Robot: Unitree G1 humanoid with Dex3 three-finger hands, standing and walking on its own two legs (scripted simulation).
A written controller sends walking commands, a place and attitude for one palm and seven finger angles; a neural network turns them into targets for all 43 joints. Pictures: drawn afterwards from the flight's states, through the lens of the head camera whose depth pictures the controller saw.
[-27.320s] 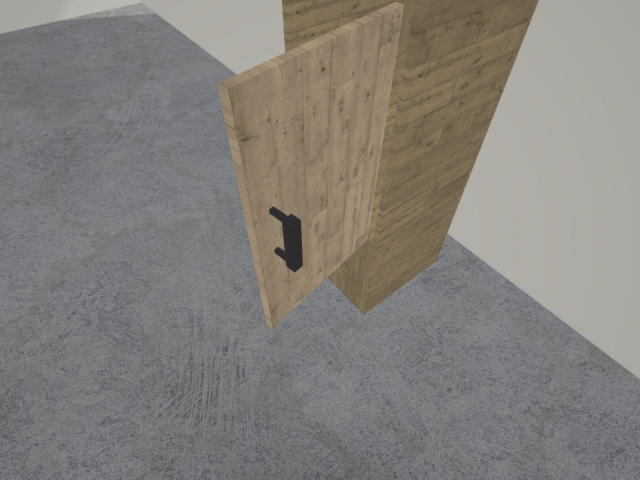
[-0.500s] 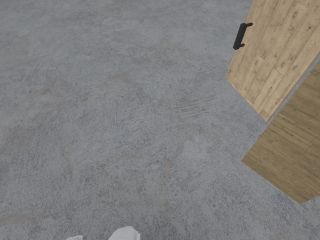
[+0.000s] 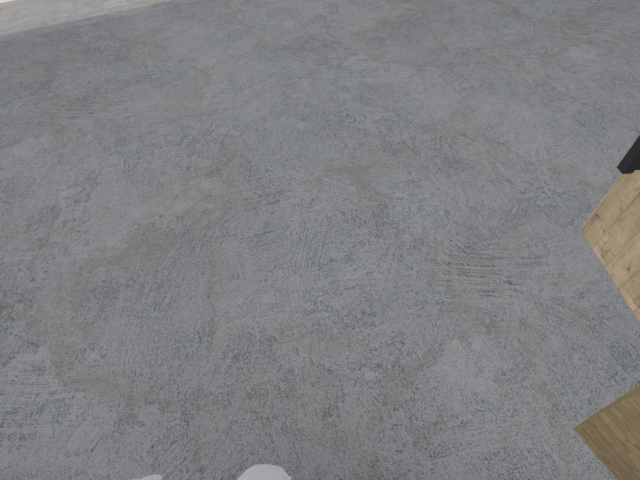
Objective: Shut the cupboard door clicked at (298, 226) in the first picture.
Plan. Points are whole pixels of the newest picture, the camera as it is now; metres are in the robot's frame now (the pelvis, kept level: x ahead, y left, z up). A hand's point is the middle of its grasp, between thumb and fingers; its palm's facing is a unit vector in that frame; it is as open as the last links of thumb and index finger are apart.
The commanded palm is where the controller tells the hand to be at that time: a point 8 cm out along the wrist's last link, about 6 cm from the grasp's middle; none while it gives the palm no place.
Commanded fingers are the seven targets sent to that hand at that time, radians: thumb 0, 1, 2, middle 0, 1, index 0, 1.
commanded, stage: walk to a spot facing it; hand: left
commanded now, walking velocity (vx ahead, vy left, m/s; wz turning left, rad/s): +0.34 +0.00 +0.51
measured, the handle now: out of the picture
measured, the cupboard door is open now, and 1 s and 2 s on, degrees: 67 67 67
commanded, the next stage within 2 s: turn to face it in 0.96 s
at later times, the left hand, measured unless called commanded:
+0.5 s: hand out of the picture +0.10 +0.24 -0.18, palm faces +0.29 -0.94 -0.18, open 7.4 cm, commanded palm none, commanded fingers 0.00 0.90 0.90 -0.20 -0.30 -0.20 -0.30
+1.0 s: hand (193, 338) +0.35 +0.25 -0.15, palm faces +0.38 -0.90 -0.21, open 7.2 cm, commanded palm none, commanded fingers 0.00 0.90 0.90 -0.20 -0.30 -0.20 -0.30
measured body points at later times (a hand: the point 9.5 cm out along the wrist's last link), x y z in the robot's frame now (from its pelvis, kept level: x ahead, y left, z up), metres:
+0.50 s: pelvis +0.16 +0.06 +0.00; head +0.20 +0.09 +0.45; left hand +0.08 +0.29 -0.16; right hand +0.33 -0.14 -0.13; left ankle +0.18 +0.16 -0.73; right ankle +0.16 -0.09 -0.66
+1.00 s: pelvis +0.38 +0.06 +0.01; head +0.41 +0.07 +0.46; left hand +0.33 +0.30 -0.13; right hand +0.46 -0.15 -0.14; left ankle +0.37 +0.21 -0.66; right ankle +0.39 -0.04 -0.73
